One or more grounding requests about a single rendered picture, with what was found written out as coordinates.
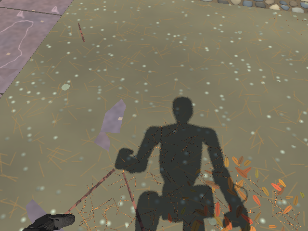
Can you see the left robot hand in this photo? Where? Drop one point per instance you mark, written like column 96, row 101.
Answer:
column 50, row 222

